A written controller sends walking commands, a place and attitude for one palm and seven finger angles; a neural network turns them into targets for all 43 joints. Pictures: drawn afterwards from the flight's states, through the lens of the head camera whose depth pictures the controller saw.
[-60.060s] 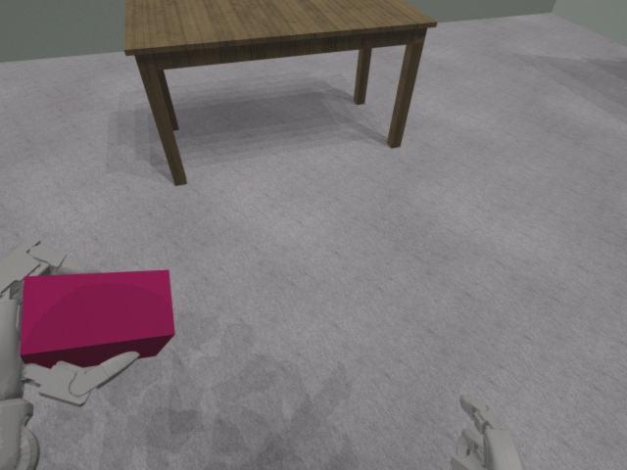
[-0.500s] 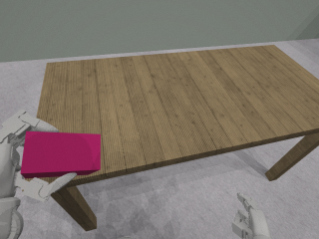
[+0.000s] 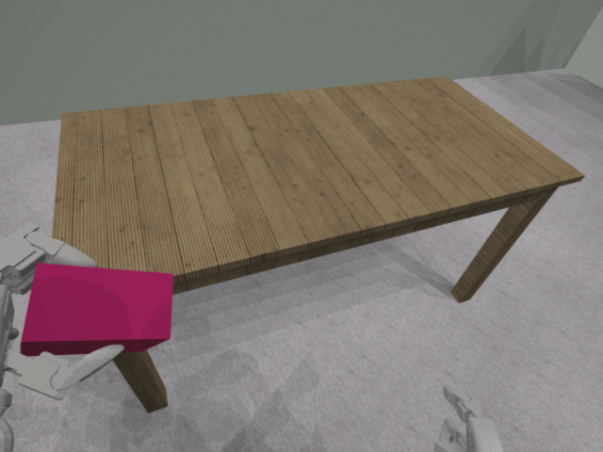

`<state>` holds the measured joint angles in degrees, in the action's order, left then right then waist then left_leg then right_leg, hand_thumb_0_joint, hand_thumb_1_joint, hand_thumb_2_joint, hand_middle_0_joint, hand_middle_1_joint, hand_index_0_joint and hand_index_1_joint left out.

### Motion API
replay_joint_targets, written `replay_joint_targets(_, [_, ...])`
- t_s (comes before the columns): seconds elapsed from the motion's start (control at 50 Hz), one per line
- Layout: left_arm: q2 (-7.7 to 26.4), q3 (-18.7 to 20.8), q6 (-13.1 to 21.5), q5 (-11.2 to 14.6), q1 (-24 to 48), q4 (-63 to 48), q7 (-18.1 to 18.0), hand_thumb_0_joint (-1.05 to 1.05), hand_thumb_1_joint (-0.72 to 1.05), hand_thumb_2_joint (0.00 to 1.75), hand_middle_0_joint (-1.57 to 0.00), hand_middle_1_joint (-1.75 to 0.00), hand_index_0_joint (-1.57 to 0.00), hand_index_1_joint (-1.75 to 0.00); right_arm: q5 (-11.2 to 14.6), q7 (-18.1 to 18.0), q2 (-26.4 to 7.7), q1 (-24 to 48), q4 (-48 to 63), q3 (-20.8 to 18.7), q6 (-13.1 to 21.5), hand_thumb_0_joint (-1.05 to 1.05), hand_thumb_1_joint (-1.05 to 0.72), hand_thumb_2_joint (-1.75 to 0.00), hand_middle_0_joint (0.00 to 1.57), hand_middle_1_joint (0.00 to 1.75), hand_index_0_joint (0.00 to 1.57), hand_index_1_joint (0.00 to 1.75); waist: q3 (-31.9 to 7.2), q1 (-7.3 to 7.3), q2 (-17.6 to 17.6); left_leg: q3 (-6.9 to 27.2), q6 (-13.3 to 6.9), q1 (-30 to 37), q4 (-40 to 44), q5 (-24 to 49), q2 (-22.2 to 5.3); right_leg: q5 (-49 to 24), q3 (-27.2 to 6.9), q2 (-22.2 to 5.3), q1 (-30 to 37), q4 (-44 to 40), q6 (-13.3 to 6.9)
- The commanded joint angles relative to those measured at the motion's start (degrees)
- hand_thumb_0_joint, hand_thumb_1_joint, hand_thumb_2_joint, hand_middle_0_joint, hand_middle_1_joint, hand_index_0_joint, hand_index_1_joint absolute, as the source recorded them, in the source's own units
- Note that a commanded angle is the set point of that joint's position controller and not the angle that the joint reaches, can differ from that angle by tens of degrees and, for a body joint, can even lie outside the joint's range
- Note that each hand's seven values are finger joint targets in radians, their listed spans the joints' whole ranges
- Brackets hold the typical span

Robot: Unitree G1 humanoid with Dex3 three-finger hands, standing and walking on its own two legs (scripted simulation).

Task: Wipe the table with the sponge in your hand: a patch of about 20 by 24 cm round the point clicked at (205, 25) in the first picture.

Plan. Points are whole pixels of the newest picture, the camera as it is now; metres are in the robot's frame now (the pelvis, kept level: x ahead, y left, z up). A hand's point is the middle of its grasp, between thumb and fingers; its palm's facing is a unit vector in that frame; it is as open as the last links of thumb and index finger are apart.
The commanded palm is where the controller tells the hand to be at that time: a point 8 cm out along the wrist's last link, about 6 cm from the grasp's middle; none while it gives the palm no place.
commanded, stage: stop stepping back and stand still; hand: left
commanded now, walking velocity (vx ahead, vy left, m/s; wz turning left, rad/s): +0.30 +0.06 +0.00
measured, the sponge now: (117, 314) +0.23 +0.20 +0.14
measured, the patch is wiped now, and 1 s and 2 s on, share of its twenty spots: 1.00 1.00 1.00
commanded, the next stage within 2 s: stand and wait in 1.06 s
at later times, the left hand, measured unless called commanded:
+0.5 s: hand out of the picture +0.07 +0.22 +0.16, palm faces +0.36 -0.87 -0.33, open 10.3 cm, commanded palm +0.02 +0.26 +0.19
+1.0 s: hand out of the picture +0.02 +0.18 +0.16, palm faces +0.33 -0.86 -0.39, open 10.3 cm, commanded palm -0.05 +0.24 +0.19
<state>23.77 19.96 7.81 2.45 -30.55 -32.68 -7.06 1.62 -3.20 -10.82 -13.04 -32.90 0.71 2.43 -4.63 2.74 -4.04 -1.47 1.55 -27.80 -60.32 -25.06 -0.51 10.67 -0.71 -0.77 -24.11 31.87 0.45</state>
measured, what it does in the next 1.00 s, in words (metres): walks backwards: left foot, then right foot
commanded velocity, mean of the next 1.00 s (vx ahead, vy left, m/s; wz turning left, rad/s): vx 0.24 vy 0.02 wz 0.00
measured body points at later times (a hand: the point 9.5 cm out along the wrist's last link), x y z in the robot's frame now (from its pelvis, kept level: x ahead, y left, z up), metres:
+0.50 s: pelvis -0.14 -0.02 -0.02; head -0.18 -0.01 +0.43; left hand +0.05 +0.26 +0.17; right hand +0.00 -0.25 -0.11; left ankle -0.15 +0.09 -0.66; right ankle -0.06 -0.10 -0.73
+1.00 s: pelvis -0.20 -0.05 -0.01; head -0.21 -0.04 +0.44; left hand -0.01 +0.23 +0.18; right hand -0.08 -0.28 -0.11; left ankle -0.21 +0.06 -0.69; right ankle -0.17 -0.16 -0.73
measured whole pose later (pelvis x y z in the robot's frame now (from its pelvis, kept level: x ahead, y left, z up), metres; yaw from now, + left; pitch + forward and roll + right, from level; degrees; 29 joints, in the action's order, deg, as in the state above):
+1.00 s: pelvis -0.20 -0.05 -0.01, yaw +0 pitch -1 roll -3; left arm 21.2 18.1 6.7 2.4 -25.5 -27.7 -6.4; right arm 1.8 -1.9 -12.0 -14.8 -39.4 0.9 5.7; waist -0.4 1.9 3.2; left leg 0.6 -1.8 -25.6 -58.3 -25.9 -2.4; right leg 16.6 8.0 0.0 -19.1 36.8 -1.4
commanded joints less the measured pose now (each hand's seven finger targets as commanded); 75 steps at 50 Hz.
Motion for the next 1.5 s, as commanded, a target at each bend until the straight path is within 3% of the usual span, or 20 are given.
replay_joint_targets(0.0, [8.64, 9.89, 3.82, 0.57, 5.16, -9.99, -2.77, 0.00, 0.10, 1.30, -1.20, -1.60, -1.20, -1.60, -0.16, -1.16, -8.75, 5.18, 9.41, -3.32, 4.12, 0.00, -0.90, -0.90, 0.20, 0.30, 0.20, 0.30, -9.32, -0.49, -1.16, 1.44, -2.77, 12.11, 29.60, 3.63, -1.67, -8.82, -8.00, -11.35, 2.74, 0.68, -4.83])
replay_joint_targets(0.1, [9.65, 7.08, 4.57, -0.68, 12.10, -19.73, -2.89, 0.00, 0.10, 1.30, -1.20, -1.60, -1.20, -1.60, -1.15, -0.44, -8.77, 4.84, 8.71, -4.04, 7.33, 0.00, -0.90, -0.90, 0.20, 0.30, 0.20, 0.30, -3.53, 0.81, 27.45, 17.42, -9.38, 21.39, 38.43, 36.83, -15.35, 17.73, -0.29, 0.04, -16.30, 31.98, 0.25])
replay_joint_targets(0.16, [4.59, 2.68, 3.91, -0.74, 12.70, -9.82, -1.71, 0.00, 0.10, 1.30, -1.20, -1.60, -1.20, -1.60, 0.33, 1.50, -9.08, 3.32, 2.86, -3.73, 8.75, 0.00, -0.90, -0.90, 0.20, 0.30, 0.20, 0.30, 5.31, -1.13, 9.08, 13.40, -11.29, 11.44, 40.75, 20.17, -16.88, 8.97, -3.19, -2.90, -15.06, 32.98, -0.57])
replay_joint_targets(0.24, [5.41, 3.04, 2.56, -0.41, 15.83, -2.96, -1.15, 0.00, 0.10, 1.30, -1.20, -1.60, -1.20, -1.60, -0.02, 0.45, -9.78, 4.78, 3.74, -2.71, 7.70, 0.00, -0.90, -0.90, 0.20, 0.30, 0.20, 0.30, 6.54, -0.92, 17.04, 9.92, -9.16, 3.58, 40.49, 0.60, -13.47, 9.57, 3.14, -1.02, -0.45, 13.16, -0.46])
replay_joint_targets(0.32, [6.31, 4.57, 1.65, -0.42, 12.65, 2.80, -0.31, 0.00, 0.10, 1.30, -1.20, -1.60, -1.20, -1.60, 0.01, -0.03, -9.74, 6.06, 4.99, -2.11, 5.74, 0.00, -0.90, -0.90, 0.20, 0.30, 0.20, 0.30, 2.05, -1.98, 2.07, 3.13, -6.49, -4.00, 19.03, -10.61, -5.16, 2.28, 6.05, 0.06, 15.24, -3.00, -1.19])
replay_joint_targets(0.36, [9.32, 6.11, 2.10, 0.52, 15.49, 0.51, 0.19, 0.00, 0.10, 1.30, -1.20, -1.60, -1.20, -1.60, 0.47, -0.02, -8.56, 7.52, 5.96, -3.09, 4.86, 0.00, -0.90, -0.90, 0.20, 0.30, 0.20, 0.30, -0.43, -1.63, -17.60, -1.37, -3.93, -7.59, -13.57, -6.45, 2.50, 14.01, -18.20, -15.24, 8.23, -16.90, -7.96])
replay_joint_targets(0.44, [9.50, 5.75, 3.56, 0.87, 14.51, -9.41, 1.40, 0.00, 0.10, 1.30, -1.20, -1.60, -1.20, -1.60, 0.49, 1.46, -7.66, 7.80, 3.99, -2.66, 4.30, 0.00, -0.90, -0.90, 0.20, 0.30, 0.20, 0.30, 1.82, -0.18, -0.37, 3.90, -3.94, 3.96, -15.24, 5.24, -3.97, 27.31, -15.81, -17.08, -17.15, -19.41, -10.14])
replay_joint_targets(0.54, [10.39, 7.08, 2.97, 0.74, 11.42, -13.51, -1.08, 0.00, 0.10, 1.30, -1.20, -1.60, -1.20, -1.60, -0.23, -0.30, -7.04, 5.87, 3.61, -0.94, 7.00, 0.00, -0.90, -0.90, 0.20, 0.30, 0.20, 0.30, -3.17, -1.13, 1.99, -2.13, -6.37, 16.11, 20.22, -2.97, -1.86, 28.58, -5.74, -12.04, -14.98, -11.45, -6.80])
replay_joint_targets(0.58, [9.62, 7.02, 3.15, 0.52, 13.32, -13.94, -2.00, 0.00, 0.10, 1.30, -1.20, -1.60, -1.20, -1.60, -0.78, -1.04, -8.54, 4.13, 4.66, -1.09, 8.43, 0.00, -0.90, -0.90, 0.20, 0.30, 0.20, 0.30, -5.52, -0.68, 16.00, 2.32, -8.15, 16.91, 39.37, -6.34, -3.70, 24.30, 0.46, -4.68, -8.88, 9.49, -4.50])
replay_joint_targets(0.6, [9.44, 7.31, 3.49, 0.26, 14.70, -14.54, -2.48, 0.00, 0.10, 1.30, -1.20, -1.60, -1.20, -1.60, -0.85, -0.89, -9.14, 4.71, 5.91, -1.57, 9.21, 0.00, -0.90, -0.90, 0.20, 0.30, 0.20, 0.30, -3.38, -1.08, 29.93, 15.93, -11.38, 15.14, 47.79, -5.80, -12.12, 20.94, 7.40, 3.87, -13.03, 31.47, -1.10])
replay_joint_targets(0.7, [6.34, 4.22, 3.47, -0.16, 12.89, -3.03, -1.68, 0.00, 0.10, 1.30, -1.20, -1.60, -1.20, -1.60, 0.72, 1.03, -7.46, 2.69, 0.98, -1.73, 9.94, 0.00, -0.90, -0.90, 0.20, 0.30, 0.20, 0.30, 6.34, -0.70, 7.98, 17.24, -13.56, 9.99, 43.17, 9.29, -16.53, 9.99, -1.84, -2.87, -20.73, 40.68, -0.57])
replay_joint_targets(0.86, [6.69, 5.63, 2.62, 0.71, 8.26, -4.79, -0.75, 0.00, 0.10, 1.30, -1.20, -1.60, -1.20, -1.60, -0.36, 0.10, -9.45, 5.39, 4.95, -1.66, 7.85, 0.00, -0.90, -0.90, 0.20, 0.30, 0.20, 0.30, -0.49, -1.72, 11.09, 6.72, -8.48, 6.97, 29.41, -0.30, -8.99, 4.03, 9.19, 1.02, 11.28, -4.89, -0.36])
replay_joint_targets(0.92, [10.29, 8.01, 3.16, 0.05, 9.31, -6.72, -1.13, 0.00, 0.10, 1.30, -1.20, -1.60, -1.20, -1.60, 0.01, 0.54, -8.51, 6.54, 5.86, -3.25, 6.77, 0.00, -0.90, -0.90, 0.20, 0.30, 0.20, 0.30, -4.38, -1.96, -12.45, -0.39, -4.27, -10.78, -4.06, -4.28, 1.07, 2.83, -19.48, -19.20, 22.93, -14.84, -10.43])
replay_joint_targets(0.98, [10.66, 9.32, 4.65, 0.88, 9.98, -13.73, -0.81, 0.00, 0.10, 1.30, -1.20, -1.60, -1.20, -1.60, 0.46, 1.00, -9.11, 6.18, 4.77, -4.45, 6.29, 0.00, -0.90, -0.90, 0.20, 0.30, 0.20, 0.30, -2.32, -1.91, -4.10, 7.84, -4.22, -5.38, -7.98, -1.06, -4.89, 8.33, -21.02, -22.64, 9.80, -15.67, -14.18])
replay_joint_targets(1.08, [7.62, 6.81, 4.66, 1.08, 7.38, -12.84, -2.54, 0.00, 0.10, 1.30, -1.20, -1.60, -1.20, -1.60, -0.92, -1.17, -7.23, 7.17, 5.13, -2.30, 5.85, 0.00, -0.90, -0.90, 0.20, 0.30, 0.20, 0.30, 0.75, -0.57, 10.58, -1.84, -4.34, 16.45, 29.55, 3.69, -1.52, 19.82, 0.06, -8.95, -4.12, -2.63, -6.65])
replay_joint_targets(1.12, [5.86, 5.86, 4.50, 1.27, 7.32, -12.20, -3.64, 0.00, 0.10, 1.30, -1.20, -1.60, -1.20, -1.60, -1.06, -1.87, -10.24, 6.41, 6.59, -3.45, 6.81, 0.00, -0.90, -0.90, 0.20, 0.30, 0.20, 0.30, 1.09, -1.23, 29.62, 23.49, -10.66, 17.49, 44.73, -8.37, -14.84, 21.16, 6.37, 1.28, -9.03, 18.59, -1.39])
replay_joint_targets(1.24, [4.63, 4.29, 2.08, 0.82, 8.47, -5.40, -2.93, 0.00, 0.10, 1.30, -1.20, -1.60, -1.20, -1.60, -0.15, -0.82, -8.68, 6.08, 5.21, -2.23, 7.90, 0.00, -0.90, -0.90, 0.20, 0.30, 0.20, 0.30, -0.12, -2.80, 6.59, 7.38, -6.33, 7.59, 28.89, 15.25, -8.33, 0.89, 3.43, -0.03, 13.65, -8.24, -0.04])
replay_joint_targets(1.3, [5.71, 3.54, 2.54, 0.74, 11.35, -7.04, -1.94, 0.00, 0.10, 1.30, -1.20, -1.60, -1.20, -1.60, -0.36, -0.03, -7.77, 7.63, 5.93, -3.22, 7.24, 0.00, -0.90, -0.90, 0.20, 0.30, 0.20, 0.30, 0.80, -1.65, -10.13, 2.01, -2.51, 1.14, 6.84, 0.54, 0.35, 5.70, -20.50, -17.75, 11.21, -20.76, -7.83])
replay_joint_targets(1.36, [7.71, 5.28, 3.22, 0.79, 11.06, -9.98, -1.99, 0.00, 0.10, 1.30, -1.20, -1.60, -1.20, -1.60, -0.49, 0.06, -7.48, 7.59, 5.67, -2.65, 6.51, 0.00, -0.90, -0.90, 0.20, 0.30, 0.20, 0.30, 2.88, -1.52, 0.23, 4.15, -3.24, 4.37, 13.21, 1.29, -3.30, 4.81, -16.95, -18.05, 7.26, -18.16, -10.04])
replay_joint_targets(1.48, [5.94, 5.33, 3.84, 0.81, 7.33, -9.89, -3.98, 0.00, 0.10, 1.30, -1.20, -1.60, -1.20, -1.60, -0.81, -1.46, -8.33, 8.74, 7.79, -2.36, 6.18, 0.00, -0.90, -0.90, 0.20, 0.30, 0.20, 0.30, -3.25, -3.47, 12.80, 13.48, -6.58, 14.80, 40.66, 12.26, -10.73, 1.17, 0.25, -1.69, 10.45, -3.53, -0.44])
